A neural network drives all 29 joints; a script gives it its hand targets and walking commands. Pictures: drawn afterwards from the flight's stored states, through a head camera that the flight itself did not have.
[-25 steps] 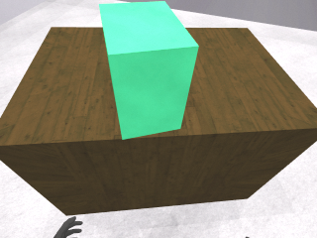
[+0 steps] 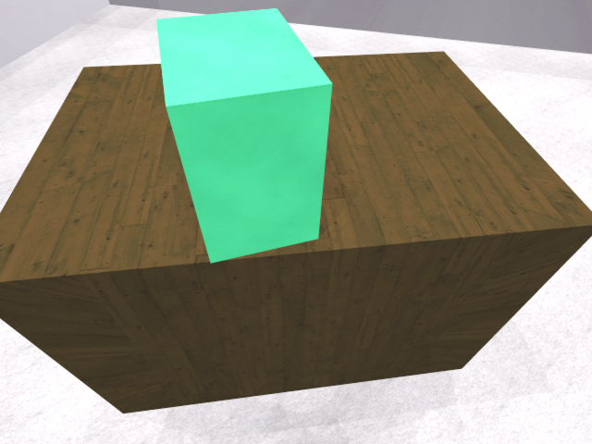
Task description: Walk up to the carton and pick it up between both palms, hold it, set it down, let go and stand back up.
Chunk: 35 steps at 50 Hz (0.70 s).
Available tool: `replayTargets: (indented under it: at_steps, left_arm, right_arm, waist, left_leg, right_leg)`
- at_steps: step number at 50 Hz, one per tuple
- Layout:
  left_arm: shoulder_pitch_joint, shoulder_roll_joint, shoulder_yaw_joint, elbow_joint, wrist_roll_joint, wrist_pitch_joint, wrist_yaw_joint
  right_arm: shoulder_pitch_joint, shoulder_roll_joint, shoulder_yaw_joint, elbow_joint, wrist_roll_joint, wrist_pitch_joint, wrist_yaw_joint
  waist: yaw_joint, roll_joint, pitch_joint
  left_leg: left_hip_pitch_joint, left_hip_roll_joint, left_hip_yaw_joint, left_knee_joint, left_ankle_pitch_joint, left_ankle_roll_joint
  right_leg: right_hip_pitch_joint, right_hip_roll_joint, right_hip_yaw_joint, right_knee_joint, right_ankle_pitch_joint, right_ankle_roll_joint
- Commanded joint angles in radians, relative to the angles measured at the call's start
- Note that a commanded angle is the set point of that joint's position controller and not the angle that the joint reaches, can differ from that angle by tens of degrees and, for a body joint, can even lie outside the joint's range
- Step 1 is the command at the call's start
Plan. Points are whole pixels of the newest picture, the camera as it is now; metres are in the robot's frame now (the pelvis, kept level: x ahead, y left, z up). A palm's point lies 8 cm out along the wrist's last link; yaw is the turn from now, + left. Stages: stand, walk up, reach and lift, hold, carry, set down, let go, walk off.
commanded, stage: walk up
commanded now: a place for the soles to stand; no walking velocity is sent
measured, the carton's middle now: (243, 137) +0.56 +0.09 +0.12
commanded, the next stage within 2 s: none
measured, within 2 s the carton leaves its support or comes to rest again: neither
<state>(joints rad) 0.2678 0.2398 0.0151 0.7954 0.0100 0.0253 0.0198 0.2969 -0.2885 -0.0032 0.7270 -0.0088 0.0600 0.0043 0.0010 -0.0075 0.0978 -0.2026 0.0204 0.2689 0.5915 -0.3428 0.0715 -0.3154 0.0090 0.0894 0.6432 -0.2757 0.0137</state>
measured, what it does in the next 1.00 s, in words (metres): stands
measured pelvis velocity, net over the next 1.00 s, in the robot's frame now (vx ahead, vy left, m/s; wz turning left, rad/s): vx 0.04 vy -0.02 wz -0.05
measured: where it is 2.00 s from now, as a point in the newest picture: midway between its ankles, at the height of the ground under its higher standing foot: outside the picture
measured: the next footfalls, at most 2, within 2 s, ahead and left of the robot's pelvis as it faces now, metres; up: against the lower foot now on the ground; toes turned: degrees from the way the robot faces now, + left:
left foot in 1.32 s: +0.22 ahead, +0.15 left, +0.00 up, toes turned +11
right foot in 1.48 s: +0.17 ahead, -0.09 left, +0.00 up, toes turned +7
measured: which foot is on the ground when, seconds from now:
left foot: down 0.00-1.00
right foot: down 0.00-1.00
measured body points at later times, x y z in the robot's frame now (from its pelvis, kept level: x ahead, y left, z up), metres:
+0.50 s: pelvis +0.01 -0.02 +0.00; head +0.02 -0.03 +0.45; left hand +0.13 +0.23 -0.11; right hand +0.07 -0.29 -0.13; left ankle +0.00 +0.06 -0.73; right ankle +0.05 -0.13 -0.73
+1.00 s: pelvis +0.04 -0.02 -0.01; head +0.05 -0.04 +0.44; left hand +0.12 +0.24 -0.12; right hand +0.04 -0.30 -0.15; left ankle +0.00 +0.06 -0.72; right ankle +0.07 -0.12 -0.73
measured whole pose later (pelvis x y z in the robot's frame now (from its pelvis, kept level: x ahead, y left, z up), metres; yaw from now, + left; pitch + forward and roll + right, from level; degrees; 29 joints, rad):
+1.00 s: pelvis +0.04 -0.02 -0.01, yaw -3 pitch -3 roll +2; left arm 0.39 0.22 0.07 0.71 0.03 -0.01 -0.01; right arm 0.40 -0.32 -0.04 0.82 -0.04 0.01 0.03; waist -0.03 0.02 0.07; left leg -0.16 0.06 0.29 0.67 -0.45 0.05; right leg -0.34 -0.02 -0.02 0.73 -0.35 -0.04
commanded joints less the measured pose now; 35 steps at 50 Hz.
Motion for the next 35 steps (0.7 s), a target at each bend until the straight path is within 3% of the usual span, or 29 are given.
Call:
replayTargets:
  at_steps: [1,6,8,12,13,15,20,24,32,35]
  left_arm:
    - [0.0,0.162,0.044,-0.101,0.0,-0.035,0.007]
    - [-0.01,0.189,0.051,-0.122,0.0,-0.041,0.005]
    - [-0.011,0.186,0.05,-0.135,-0.002,-0.043,0.005]
    - [-0.012,0.159,0.044,-0.146,-0.001,-0.042,0.003]
    - [0.0,0.157,0.044,-0.147,-0.002,-0.041,0.003]
    - [0.015,0.161,0.049,-0.152,-0.003,-0.041,0.001]
    - [-0.022,0.186,0.055,-0.178,0.0,-0.04,0.005]
    - [-0.015,0.164,0.052,-0.181,-0.002,-0.04,0.001]
    - [-0.02,0.166,0.054,-0.194,-0.001,-0.043,-0.001]
    - [-0.021,0.174,0.055,-0.195,-0.003,-0.038,-0.001]
  right_arm:
    - [0.007,-0.157,-0.051,-0.085,0.001,-0.026,-0.008]
    - [0.018,-0.144,-0.047,-0.07,-0.002,-0.03,-0.003]
    - [0.04,-0.139,-0.05,-0.063,-0.003,-0.036,-0.002]
    - [0.039,-0.156,-0.049,-0.049,0.005,-0.046,-0.005]
    - [0.027,-0.154,-0.05,-0.052,0.003,-0.044,-0.005]
    - [0.02,-0.148,-0.049,-0.056,0.002,-0.04,-0.001]
    - [0.047,-0.133,-0.044,-0.059,0.003,-0.038,0.0]
    - [0.046,-0.149,-0.05,-0.055,0.0,-0.043,0.0]
    - [0.029,-0.154,-0.045,-0.059,0.005,-0.045,0.002]
    - [0.043,-0.158,-0.049,-0.059,0.005,-0.038,0.001]
  waist:
    - [-0.003,-0.014,-0.061]
    - [-0.011,-0.078,-0.052]
    - [-0.017,-0.103,-0.089]
    - [-0.013,-0.026,-0.089]
    - [-0.004,-0.036,-0.09]
    - [0.001,-0.002,-0.116]
    - [-0.018,-0.067,-0.088]
    - [-0.011,-0.039,-0.095]
    - [-0.011,-0.007,-0.115]
    - [-0.015,-0.014,-0.122]
  left_leg:
    - [0.002,0.176,-0.2,-0.21,-0.028,-0.008]
    - [0.034,0.131,-0.196,-0.131,-0.009,-0.009]
    - [0.089,0.126,-0.218,-0.127,0.002,-0.007]
    - [0.055,0.172,-0.216,-0.177,0.094,-0.002]
    - [0.037,0.177,-0.207,-0.179,0.069,0.005]
    - [0.03,0.162,-0.183,-0.168,0.033,0.011]
    - [0.052,0.138,-0.201,-0.121,0.05,-0.004]
    - [0.057,0.154,-0.202,-0.139,0.028,0.007]
    - [0.049,0.173,-0.18,-0.133,0.145,0.009]
    - [0.055,0.167,-0.18,-0.123,0.072,0.01]
  right_leg:
    - [-0.033,-0.059,0.071,-0.095,0.068,-0.071]
    - [-0.104,-0.09,0.178,-0.173,0.047,-0.097]
    - [-0.13,-0.098,0.188,-0.196,0.035,-0.1]
    - [-0.068,-0.05,0.104,-0.115,0.132,-0.07]
    - [-0.059,-0.045,0.096,-0.107,0.129,-0.067]
    - [-0.03,-0.052,0.112,-0.109,0.131,-0.074]
    - [-0.102,-0.082,0.192,-0.157,0.106,-0.101]
    - [-0.096,-0.056,0.164,-0.152,0.083,-0.084]
    - [-0.037,-0.046,0.128,-0.09,0.217,-0.078]
    - [-0.055,-0.051,0.149,-0.111,0.147,-0.085]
